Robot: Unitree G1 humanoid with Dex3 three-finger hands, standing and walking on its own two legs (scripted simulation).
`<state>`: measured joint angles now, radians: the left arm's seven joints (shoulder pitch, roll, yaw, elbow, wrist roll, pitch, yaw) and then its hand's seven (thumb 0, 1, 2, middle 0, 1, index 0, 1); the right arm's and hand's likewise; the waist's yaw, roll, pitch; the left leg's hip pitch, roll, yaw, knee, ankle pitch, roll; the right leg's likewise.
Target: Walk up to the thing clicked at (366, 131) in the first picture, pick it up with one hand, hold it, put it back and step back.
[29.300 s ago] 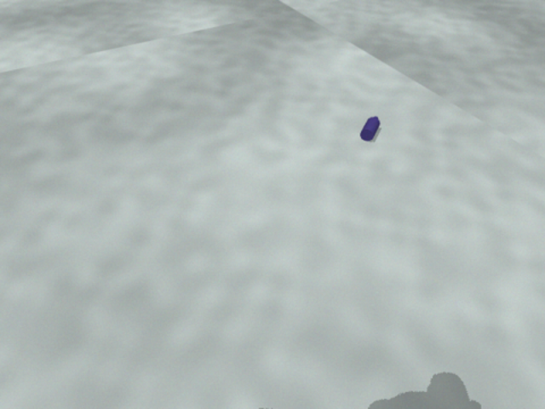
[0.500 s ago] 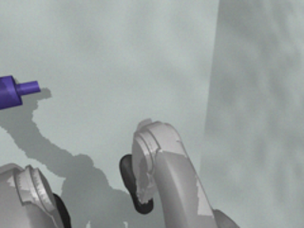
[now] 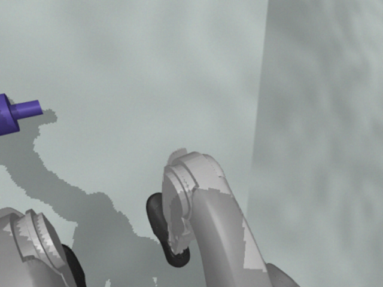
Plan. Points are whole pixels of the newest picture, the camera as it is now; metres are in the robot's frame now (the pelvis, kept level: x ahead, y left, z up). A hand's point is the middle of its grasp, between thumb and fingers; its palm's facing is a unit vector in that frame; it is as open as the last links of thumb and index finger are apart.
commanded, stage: close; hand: left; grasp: from above
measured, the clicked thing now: out of the picture +0.48 +0.23 -0.26
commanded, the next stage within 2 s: settle in 0.80 s
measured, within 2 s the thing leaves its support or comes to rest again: leaves its support in 1.26 s
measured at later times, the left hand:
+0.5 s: hand out of the picture +0.46 +0.26 -0.24, palm faces -0.46 -0.11 -0.88, open 10.8 cm
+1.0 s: hand out of the picture +0.47 +0.26 -0.24, palm faces -0.46 -0.11 -0.88, open 10.7 cm
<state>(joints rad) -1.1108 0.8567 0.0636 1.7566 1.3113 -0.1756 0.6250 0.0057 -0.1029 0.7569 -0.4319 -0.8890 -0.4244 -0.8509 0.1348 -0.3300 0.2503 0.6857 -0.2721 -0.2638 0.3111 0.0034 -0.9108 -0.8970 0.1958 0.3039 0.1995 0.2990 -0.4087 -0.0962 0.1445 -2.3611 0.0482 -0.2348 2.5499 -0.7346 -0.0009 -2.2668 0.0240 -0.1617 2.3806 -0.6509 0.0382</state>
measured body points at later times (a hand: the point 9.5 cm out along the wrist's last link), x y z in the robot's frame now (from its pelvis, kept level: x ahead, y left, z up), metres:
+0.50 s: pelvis +0.00 +0.00 +0.00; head +0.27 +0.11 +0.34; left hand +0.48 +0.26 -0.19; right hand +0.03 -0.25 -0.06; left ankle +0.06 +0.13 -0.27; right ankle +0.11 -0.12 -0.27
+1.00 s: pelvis +0.00 +0.00 +0.00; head +0.28 +0.10 +0.34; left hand +0.49 +0.26 -0.19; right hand +0.04 -0.25 -0.06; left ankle +0.06 +0.13 -0.27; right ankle +0.11 -0.12 -0.27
